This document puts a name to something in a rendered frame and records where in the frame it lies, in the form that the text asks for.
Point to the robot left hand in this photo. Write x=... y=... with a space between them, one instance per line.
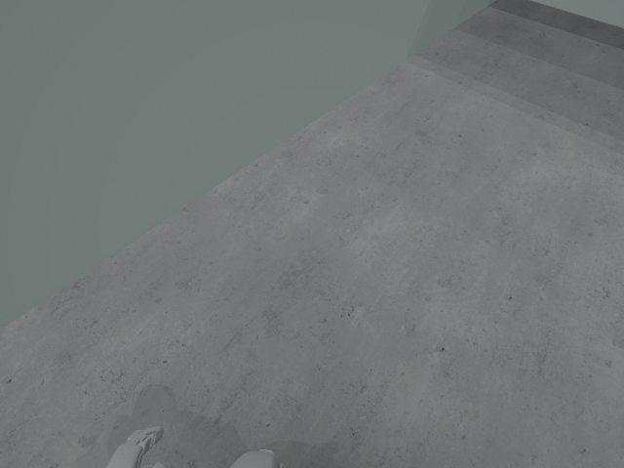
x=130 y=454

